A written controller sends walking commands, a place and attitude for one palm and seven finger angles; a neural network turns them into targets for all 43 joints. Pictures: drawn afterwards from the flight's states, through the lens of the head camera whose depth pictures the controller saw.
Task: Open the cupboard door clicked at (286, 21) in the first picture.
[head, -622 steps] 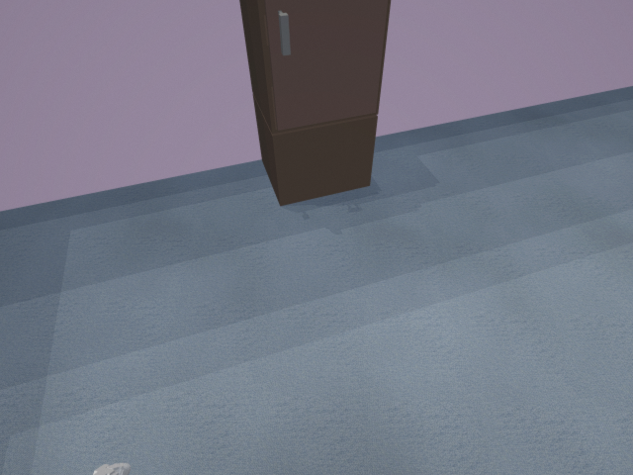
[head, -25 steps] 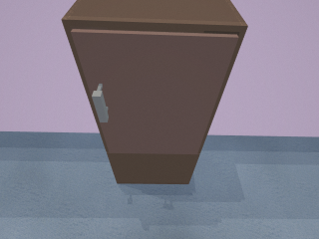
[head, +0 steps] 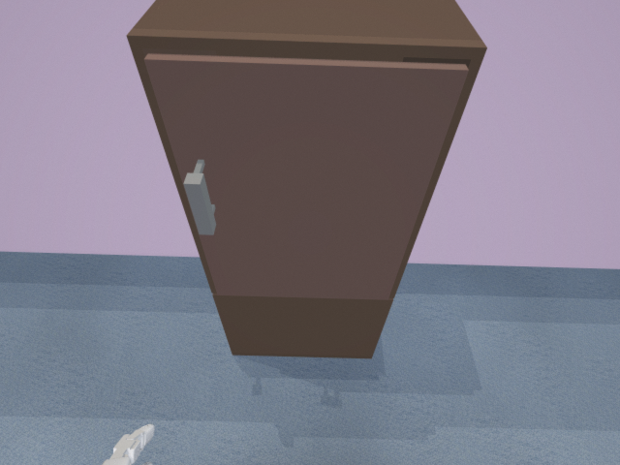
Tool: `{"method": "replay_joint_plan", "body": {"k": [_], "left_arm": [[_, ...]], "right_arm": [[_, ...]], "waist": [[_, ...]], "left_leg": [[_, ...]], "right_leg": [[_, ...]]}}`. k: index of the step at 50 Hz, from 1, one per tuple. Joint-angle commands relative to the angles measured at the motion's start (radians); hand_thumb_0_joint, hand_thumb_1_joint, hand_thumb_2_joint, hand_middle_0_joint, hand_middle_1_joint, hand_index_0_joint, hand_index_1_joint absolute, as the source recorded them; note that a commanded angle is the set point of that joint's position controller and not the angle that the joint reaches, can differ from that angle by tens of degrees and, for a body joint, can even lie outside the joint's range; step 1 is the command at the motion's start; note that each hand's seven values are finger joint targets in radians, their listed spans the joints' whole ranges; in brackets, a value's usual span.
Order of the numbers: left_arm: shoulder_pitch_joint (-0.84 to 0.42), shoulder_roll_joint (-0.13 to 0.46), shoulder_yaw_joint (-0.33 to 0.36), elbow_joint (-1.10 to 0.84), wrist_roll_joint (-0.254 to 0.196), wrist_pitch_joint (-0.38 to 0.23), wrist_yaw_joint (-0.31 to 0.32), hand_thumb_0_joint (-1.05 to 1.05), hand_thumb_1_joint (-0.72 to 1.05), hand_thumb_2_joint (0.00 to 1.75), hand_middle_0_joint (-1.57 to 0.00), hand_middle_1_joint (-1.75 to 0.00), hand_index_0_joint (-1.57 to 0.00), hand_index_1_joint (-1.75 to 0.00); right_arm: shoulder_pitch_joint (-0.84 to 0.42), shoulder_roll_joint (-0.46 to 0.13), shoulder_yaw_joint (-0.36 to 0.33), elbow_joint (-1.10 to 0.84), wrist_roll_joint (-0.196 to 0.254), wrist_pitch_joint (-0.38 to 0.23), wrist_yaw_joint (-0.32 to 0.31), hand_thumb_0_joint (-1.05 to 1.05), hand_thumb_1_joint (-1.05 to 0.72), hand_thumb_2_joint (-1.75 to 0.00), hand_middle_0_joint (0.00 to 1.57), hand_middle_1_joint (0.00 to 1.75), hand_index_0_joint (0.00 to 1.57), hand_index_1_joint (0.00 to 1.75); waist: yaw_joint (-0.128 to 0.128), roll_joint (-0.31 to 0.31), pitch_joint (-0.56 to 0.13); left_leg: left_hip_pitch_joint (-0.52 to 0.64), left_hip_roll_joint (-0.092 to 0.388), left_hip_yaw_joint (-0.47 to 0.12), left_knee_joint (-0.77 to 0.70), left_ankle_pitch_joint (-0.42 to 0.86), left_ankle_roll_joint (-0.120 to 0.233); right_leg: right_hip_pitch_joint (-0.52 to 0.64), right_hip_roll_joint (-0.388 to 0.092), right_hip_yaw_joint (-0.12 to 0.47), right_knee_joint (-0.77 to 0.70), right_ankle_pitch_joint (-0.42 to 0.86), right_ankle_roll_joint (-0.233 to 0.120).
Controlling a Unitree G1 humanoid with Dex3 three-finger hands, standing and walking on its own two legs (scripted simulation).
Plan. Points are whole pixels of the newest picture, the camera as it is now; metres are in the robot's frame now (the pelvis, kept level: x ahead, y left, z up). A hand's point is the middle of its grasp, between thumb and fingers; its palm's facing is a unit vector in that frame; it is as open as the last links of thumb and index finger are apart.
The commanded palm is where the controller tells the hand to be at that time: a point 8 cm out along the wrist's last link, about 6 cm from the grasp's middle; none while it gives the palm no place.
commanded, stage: raise the hand with hooked fingers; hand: left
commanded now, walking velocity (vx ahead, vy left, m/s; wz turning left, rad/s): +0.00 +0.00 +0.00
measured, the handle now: (203, 197) +0.52 +0.22 +0.02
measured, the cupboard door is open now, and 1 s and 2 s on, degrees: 0 0 0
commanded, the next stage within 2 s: move the hooked fingers beside the handle in 2.00 s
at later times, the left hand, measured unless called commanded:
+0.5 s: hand (161, 435) +0.16 +0.19 -0.03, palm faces +0.08 -0.99 -0.07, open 9.7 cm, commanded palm +0.14 +0.25 -0.03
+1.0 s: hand (130, 380) +0.21 +0.24 +0.00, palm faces +0.06 -1.00 -0.04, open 12.7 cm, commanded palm +0.18 +0.29 +0.01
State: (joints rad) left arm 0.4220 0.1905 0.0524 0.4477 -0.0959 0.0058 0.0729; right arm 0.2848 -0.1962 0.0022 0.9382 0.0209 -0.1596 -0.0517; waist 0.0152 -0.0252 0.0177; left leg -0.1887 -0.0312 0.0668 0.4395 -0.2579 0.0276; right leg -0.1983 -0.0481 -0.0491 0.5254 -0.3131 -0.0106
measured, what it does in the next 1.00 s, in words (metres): lowers itself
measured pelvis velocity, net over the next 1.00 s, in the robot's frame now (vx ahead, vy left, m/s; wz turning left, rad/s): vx -0.04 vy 0.00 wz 0.02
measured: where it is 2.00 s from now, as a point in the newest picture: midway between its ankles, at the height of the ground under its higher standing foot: outside the picture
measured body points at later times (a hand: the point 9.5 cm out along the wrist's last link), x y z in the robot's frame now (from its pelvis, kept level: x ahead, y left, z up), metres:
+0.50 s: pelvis -0.06 -0.04 -0.09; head +0.00 -0.03 +0.36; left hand +0.15 +0.25 -0.02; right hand +0.15 -0.27 -0.16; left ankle -0.02 +0.10 -0.74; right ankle -0.04 -0.12 -0.74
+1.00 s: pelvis -0.04 +0.00 -0.06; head +0.02 +0.01 +0.39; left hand +0.20 +0.29 +0.00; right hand +0.13 -0.26 -0.13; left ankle -0.02 +0.10 -0.74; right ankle -0.04 -0.12 -0.74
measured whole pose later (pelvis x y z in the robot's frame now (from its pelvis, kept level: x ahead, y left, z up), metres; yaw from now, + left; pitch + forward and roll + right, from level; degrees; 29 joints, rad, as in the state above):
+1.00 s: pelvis -0.04 +0.00 -0.06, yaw +1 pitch +11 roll -2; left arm 0.17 0.32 0.33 0.21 -0.35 -0.35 -0.39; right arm 0.26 -0.27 0.01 0.58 0.03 -0.23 -0.08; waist 0.00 0.02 -0.10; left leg -0.73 0.02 0.01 0.97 -0.44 0.02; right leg -0.66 -0.01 -0.09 0.93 -0.46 -0.01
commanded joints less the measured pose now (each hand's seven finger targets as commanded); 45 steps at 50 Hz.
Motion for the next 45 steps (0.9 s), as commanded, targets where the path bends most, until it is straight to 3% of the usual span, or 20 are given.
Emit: {"method": "replay_joint_plan", "body": {"k": [1,2,3,4,5,7,8,9,10,13,16,18,20,22,26,28,32,34,39,45], "left_arm": [[-0.147,0.065,0.109,-0.383,-0.070,-0.215,-0.030,0.00,0.76,0.84,-0.21,-0.39,-0.21,-0.39],[-0.038,0.035,0.127,-0.280,-0.088,-0.287,-0.072,0.00,0.74,0.83,-0.21,-0.40,-0.21,-0.40],[0.068,0.030,0.161,-0.206,-0.093,-0.363,-0.124,0.00,0.71,0.82,-0.21,-0.42,-0.21,-0.42],[0.126,-0.012,0.150,-0.164,-0.115,-0.444,-0.186,0.00,0.69,0.81,-0.22,-0.43,-0.22,-0.43],[0.124,-0.028,0.137,-0.163,-0.137,-0.528,-0.256,0.00,0.67,0.80,-0.22,-0.45,-0.22,-0.45],[0.060,0.048,0.179,-0.186,-0.173,-0.675,-0.398,0.00,0.62,0.78,-0.22,-0.48,-0.22,-0.48],[0.069,0.122,0.259,-0.168,-0.189,-0.687,-0.441,0.00,0.60,0.77,-0.22,-0.50,-0.22,-0.50],[0.041,0.155,0.275,-0.229,-0.214,-0.665,-0.471,0.00,0.57,0.76,-0.22,-0.51,-0.22,-0.51],[-0.003,0.169,0.285,-0.268,-0.242,-0.624,-0.487,0.00,0.55,0.75,-0.22,-0.53,-0.22,-0.53],[-0.222,0.229,0.316,-0.451,-0.279,-0.547,-0.453,0.00,0.48,0.72,-0.23,-0.57,-0.23,-0.57],[-0.313,0.240,0.296,-0.624,-0.246,-0.564,-0.393,0.00,0.41,0.69,-0.24,-0.62,-0.24,-0.62],[-0.379,0.240,0.254,-0.665,-0.234,-0.575,-0.387,0.00,0.36,0.67,-0.24,-0.64,-0.24,-0.64],[-0.333,0.246,0.250,-0.603,-0.226,-0.564,-0.410,0.00,0.32,0.65,-0.24,-0.68,-0.24,-0.68],[-0.311,0.265,0.280,-0.515,-0.240,-0.523,-0.440,0.00,0.27,0.63,-0.25,-0.70,-0.25,-0.70],[-0.246,0.296,0.343,-0.426,-0.272,-0.420,-0.486,0.00,0.18,0.59,-0.25,-0.76,-0.25,-0.76],[-0.228,0.303,0.375,-0.398,-0.289,-0.388,-0.483,0.00,0.13,0.57,-0.25,-0.80,-0.25,-0.80],[-0.213,0.284,0.391,-0.422,-0.288,-0.419,-0.453,0.00,0.04,0.53,-0.26,-0.86,-0.26,-0.86],[-0.240,0.289,0.391,-0.399,-0.286,-0.437,-0.456,0.00,-0.01,0.51,-0.27,-0.88,-0.27,-0.88],[-0.286,0.304,0.378,-0.421,-0.280,-0.466,-0.472,0.00,-0.13,0.46,-0.27,-0.96,-0.27,-0.96],[-0.354,0.324,0.383,-0.446,-0.278,-0.441,-0.465,0.00,-0.27,0.40,-0.28,-1.05,-0.28,-1.05]], "right_arm": [[-0.080,-0.194,-0.081,-0.264,-0.012,-0.127,-0.004,0.00,-0.90,-0.90,0.20,0.30,0.20,0.30],[-0.098,-0.187,-0.085,-0.292,-0.020,-0.124,-0.001,0.00,-0.90,-0.90,0.20,0.30,0.20,0.30],[-0.108,-0.180,-0.090,-0.318,-0.018,-0.125,0.012,0.00,-0.90,-0.90,0.20,0.30,0.20,0.30],[-0.127,-0.176,-0.091,-0.343,-0.021,-0.125,0.024,0.00,-0.90,-0.90,0.20,0.30,0.20,0.30],[-0.157,-0.176,-0.096,-0.373,-0.024,-0.131,0.036,0.00,-0.90,-0.90,0.20,0.30,0.20,0.30],[-0.176,-0.185,-0.102,-0.425,-0.016,-0.143,0.054,0.00,-0.90,-0.90,0.20,0.30,0.20,0.30],[-0.165,-0.187,-0.109,-0.452,-0.007,-0.141,0.057,0.00,-0.90,-0.90,0.20,0.30,0.20,0.30],[-0.184,-0.196,-0.104,-0.504,0.001,-0.138,0.054,0.00,-0.90,-0.90,0.20,0.30,0.20,0.30],[-0.199,-0.191,-0.098,-0.546,0.014,-0.130,0.044,0.00,-0.90,-0.90,0.20,0.30,0.20,0.30],[-0.175,-0.185,-0.081,-0.593,0.024,-0.118,0.006,0.00,-0.90,-0.90,0.20,0.30,0.20,0.30],[-0.117,-0.164,-0.070,-0.573,0.020,-0.120,-0.021,0.00,-0.90,-0.90,0.20,0.30,0.20,0.30],[-0.099,-0.167,-0.056,-0.547,0.014,-0.130,-0.038,0.00,-0.90,-0.90,0.20,0.30,0.20,0.30],[-0.090,-0.172,-0.052,-0.515,0.016,-0.140,-0.049,0.00,-0.90,-0.90,0.20,0.30,0.20,0.30],[-0.085,-0.176,-0.046,-0.488,0.018,-0.144,-0.053,0.00,-0.90,-0.90,0.20,0.30,0.20,0.30],[-0.090,-0.179,-0.044,-0.492,0.024,-0.139,-0.051,0.00,-0.90,-0.90,0.20,0.30,0.20,0.30],[-0.097,-0.175,-0.043,-0.497,0.021,-0.137,-0.047,0.00,-0.90,-0.90,0.20,0.30,0.20,0.30],[-0.079,-0.171,-0.053,-0.488,0.013,-0.136,-0.032,0.00,-0.90,-0.90,0.20,0.30,0.20,0.30],[-0.076,-0.177,-0.053,-0.486,0.011,-0.133,-0.028,0.00,-0.90,-0.90,0.20,0.30,0.20,0.30],[-0.054,-0.198,-0.055,-0.490,0.014,-0.134,-0.027,0.00,-0.90,-0.90,0.20,0.30,0.20,0.30],[-0.043,-0.206,-0.047,-0.496,0.017,-0.129,-0.035,0.00,-0.90,-0.90,0.20,0.30,0.20,0.30]], "waist": [[-0.068,-0.041,-0.040],[-0.045,-0.134,-0.032],[-0.002,-0.123,-0.060],[0.022,-0.181,-0.125],[0.038,-0.186,-0.145],[0.040,-0.099,-0.221],[0.064,-0.018,-0.254],[0.070,0.015,-0.315],[0.064,-0.015,-0.317],[0.018,-0.006,-0.314],[-0.021,0.069,-0.329],[-0.062,0.046,-0.316],[-0.066,0.076,-0.302],[-0.063,0.065,-0.293],[-0.011,0.073,-0.339],[0.006,0.035,-0.343],[0.007,0.007,-0.362],[0.002,-0.005,-0.332],[-0.003,0.044,-0.351],[-0.010,0.104,-0.345]], "left_leg": [[-0.069,0.065,-0.119,0.125,0.301,-0.037],[-0.177,0.049,-0.108,0.188,0.193,-0.031],[-0.244,0.036,-0.098,0.240,0.197,-0.037],[-0.316,0.034,-0.085,0.305,0.181,-0.043],[-0.402,0.026,-0.072,0.370,0.127,-0.046],[-0.518,0.013,-0.060,0.475,0.036,-0.048],[-0.536,0.007,-0.046,0.505,0.027,-0.044],[-0.554,-0.001,-0.032,0.517,-0.015,-0.036],[-0.613,-0.011,-0.013,0.534,-0.096,-0.029],[-0.654,0.007,-0.040,0.567,-0.194,-0.010],[-0.599,0.031,-0.048,0.589,-0.164,0.005],[-0.597,0.043,-0.066,0.602,-0.145,0.011],[-0.596,0.046,-0.071,0.603,-0.127,0.010],[-0.606,0.044,-0.079,0.590,-0.112,0.007],[-0.567,0.037,-0.082,0.537,-0.035,0.002],[-0.559,0.037,-0.089,0.517,-0.002,0.000],[-0.514,0.034,-0.086,0.474,0.046,-0.001],[-0.513,0.034,-0.086,0.467,0.052,-0.003],[-0.441,0.034,-0.084,0.430,0.048,0.002],[-0.361,0.038,-0.097,0.383,0.050,-0.004]], "right_leg": [[-0.279,0.049,-0.069,0.030,0.113,-0.005],[-0.327,0.052,-0.076,0.074,0.116,-0.003],[-0.331,0.052,-0.079,0.145,0.149,-0.012],[-0.377,0.059,-0.079,0.235,0.153,-0.013],[-0.430,0.057,-0.062,0.303,0.141,-0.013],[-0.498,0.046,-0.014,0.395,0.076,-0.021],[-0.485,0.038,0.024,0.410,0.058,-0.029],[-0.473,0.035,0.048,0.407,-0.007,-0.024],[-0.453,0.021,0.107,0.359,-0.136,-0.012],[-0.502,0.024,0.169,0.293,-0.361,0.004],[-0.497,0.024,0.190,0.262,-0.343,0.003],[-0.514,0.036,0.178,0.274,-0.295,0.004],[-0.512,0.036,0.173,0.274,-0.243,0.004],[-0.487,0.036,0.161,0.269,-0.206,0.009],[-0.387,0.027,0.145,0.258,-0.087,0.015],[-0.346,0.028,0.136,0.259,-0.028,0.019],[-0.332,0.031,0.095,0.276,0.086,0.027],[-0.345,0.039,0.085,0.284,0.093,0.021],[-0.375,0.056,0.041,0.292,0.056,0.003],[-0.393,0.069,0.001,0.286,0.055,-0.007]]}}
